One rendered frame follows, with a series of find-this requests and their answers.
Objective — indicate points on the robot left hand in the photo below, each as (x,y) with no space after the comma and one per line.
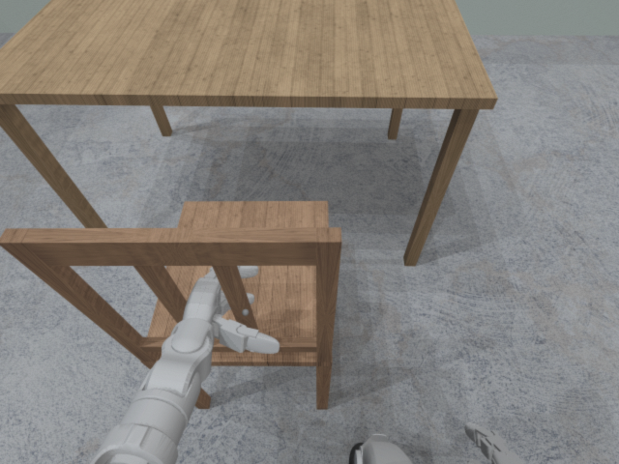
(207,299)

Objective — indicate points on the right robot shin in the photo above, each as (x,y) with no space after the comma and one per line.
(376,438)

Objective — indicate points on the robot right hand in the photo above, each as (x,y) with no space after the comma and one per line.
(491,444)

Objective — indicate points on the left robot forearm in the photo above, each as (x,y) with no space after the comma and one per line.
(151,429)

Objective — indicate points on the robot right thigh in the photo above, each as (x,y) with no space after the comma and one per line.
(380,453)

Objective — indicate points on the chair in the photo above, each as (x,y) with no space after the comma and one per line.
(295,290)

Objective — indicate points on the table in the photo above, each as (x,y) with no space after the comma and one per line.
(249,53)

